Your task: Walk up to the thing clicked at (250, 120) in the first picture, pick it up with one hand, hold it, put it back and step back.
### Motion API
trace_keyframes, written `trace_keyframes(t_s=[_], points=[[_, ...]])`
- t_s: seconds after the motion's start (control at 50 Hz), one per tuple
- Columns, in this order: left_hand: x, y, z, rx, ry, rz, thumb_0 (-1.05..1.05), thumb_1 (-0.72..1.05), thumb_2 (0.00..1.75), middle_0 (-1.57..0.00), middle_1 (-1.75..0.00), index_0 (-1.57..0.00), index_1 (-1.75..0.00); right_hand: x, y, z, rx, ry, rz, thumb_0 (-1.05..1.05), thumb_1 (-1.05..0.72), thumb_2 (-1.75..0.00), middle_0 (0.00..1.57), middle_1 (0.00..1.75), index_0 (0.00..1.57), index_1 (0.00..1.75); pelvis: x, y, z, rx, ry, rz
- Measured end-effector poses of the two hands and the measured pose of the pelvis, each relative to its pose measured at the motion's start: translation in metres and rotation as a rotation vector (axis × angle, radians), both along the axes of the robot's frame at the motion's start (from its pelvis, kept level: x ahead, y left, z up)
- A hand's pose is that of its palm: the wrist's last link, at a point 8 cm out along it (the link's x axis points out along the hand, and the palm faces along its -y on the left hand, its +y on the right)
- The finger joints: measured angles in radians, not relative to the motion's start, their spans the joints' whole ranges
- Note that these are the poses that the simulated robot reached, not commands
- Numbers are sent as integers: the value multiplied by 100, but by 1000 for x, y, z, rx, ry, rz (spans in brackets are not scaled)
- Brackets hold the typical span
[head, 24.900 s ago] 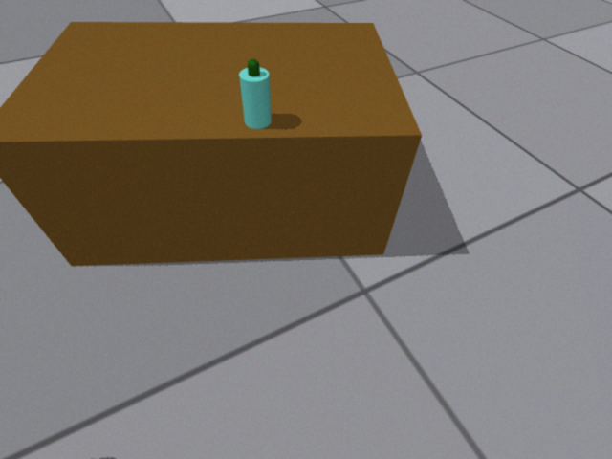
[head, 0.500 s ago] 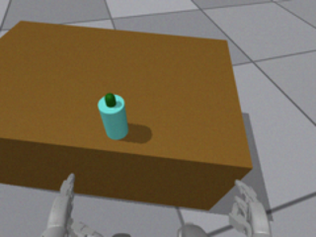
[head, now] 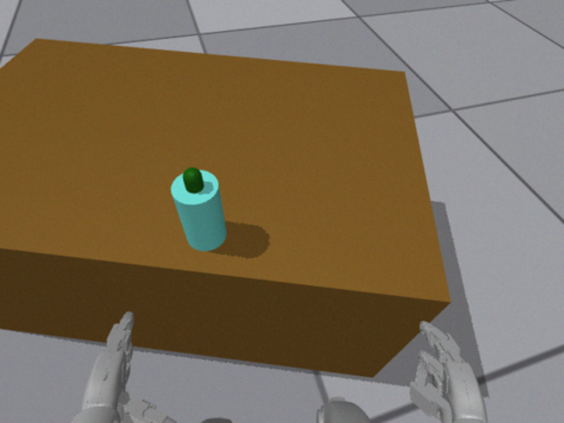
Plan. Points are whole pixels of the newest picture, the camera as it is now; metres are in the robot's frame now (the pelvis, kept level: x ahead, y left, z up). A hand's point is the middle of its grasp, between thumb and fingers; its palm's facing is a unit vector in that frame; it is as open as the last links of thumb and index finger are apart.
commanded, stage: home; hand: left
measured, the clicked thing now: (199, 206) +0.47 +0.16 -0.03
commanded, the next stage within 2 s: stand in 1.10 s
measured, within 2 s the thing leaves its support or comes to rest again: neither
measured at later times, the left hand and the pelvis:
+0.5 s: hand (159, 397) +0.16 +0.17 -0.05, palm faces +0.10 -0.97 -0.23, open 17.5 cm; pelvis -0.02 -0.01 +0.00, yaw +0 degrees
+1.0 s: hand out of the picture +0.10 +0.24 -0.11, palm faces -0.03 -0.93 -0.38, open 17.7 cm; pelvis -0.01 -0.01 +0.01, yaw +1 degrees
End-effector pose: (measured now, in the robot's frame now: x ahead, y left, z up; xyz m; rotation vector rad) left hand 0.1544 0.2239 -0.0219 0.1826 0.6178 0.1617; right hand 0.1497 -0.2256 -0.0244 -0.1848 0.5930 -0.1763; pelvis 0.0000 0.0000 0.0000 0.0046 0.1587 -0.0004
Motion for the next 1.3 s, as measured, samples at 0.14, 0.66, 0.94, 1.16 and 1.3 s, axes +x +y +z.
trace_keyframes(t_s=[0.14, 0.66, 0.94, 1.16, 1.3], points=[[-8, -4, -2, 7, 9, 4, -2, -56, 5, -5, -5, -5, -5, -7, -5, -2, -6, 3, -2, 1, -90, -90, 20, 30, 20, 30, -7, -4, -2, 4, -2, 1], [-20, -6, -2, 28, 14, 22, -2, -56, 5, -6, -5, -5, -5, -18, -19, -25, -55, 76, -44, 1, -90, -90, 20, 30, 20, 30, -13, -6, -3, -14, -21, 6], [-43, 48, -48, 150, 274, -51, -1, -59, 2, -5, -4, -5, -4, -49, -53, -63, -133, 405, 61, 1, -90, -90, 20, 30, 20, 30, -12, -5, 6, -1, -134, 9], [-96, 65, -62, 137, 498, 49, -1, -59, 2, -5, -4, -5, -4, -81, -78, -62, -134, 549, -10, 1, -90, -90, 20, 30, 20, 30, -6, -9, 20, 1, -171, 20], [-107, 59, -60, 113, 552, 73, -1, -55, 7, -9, -8, -8, -8, -92, -74, -61, -106, 603, -16, 1, -90, -90, 20, 30, 20, 30, -7, -11, 31, 3, -187, 29]])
